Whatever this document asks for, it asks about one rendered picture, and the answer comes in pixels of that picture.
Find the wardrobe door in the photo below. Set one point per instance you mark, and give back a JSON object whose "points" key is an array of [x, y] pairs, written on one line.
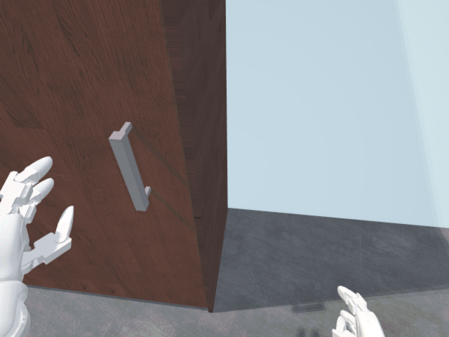
{"points": [[71, 73]]}

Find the handle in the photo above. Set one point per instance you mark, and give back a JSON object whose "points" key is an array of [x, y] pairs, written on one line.
{"points": [[129, 169]]}

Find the robot left forearm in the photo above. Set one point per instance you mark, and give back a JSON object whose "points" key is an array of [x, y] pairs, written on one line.
{"points": [[14, 316]]}

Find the robot right hand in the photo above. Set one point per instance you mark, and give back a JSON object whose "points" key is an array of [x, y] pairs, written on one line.
{"points": [[364, 324]]}

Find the robot left hand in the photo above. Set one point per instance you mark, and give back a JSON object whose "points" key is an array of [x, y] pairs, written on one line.
{"points": [[17, 208]]}

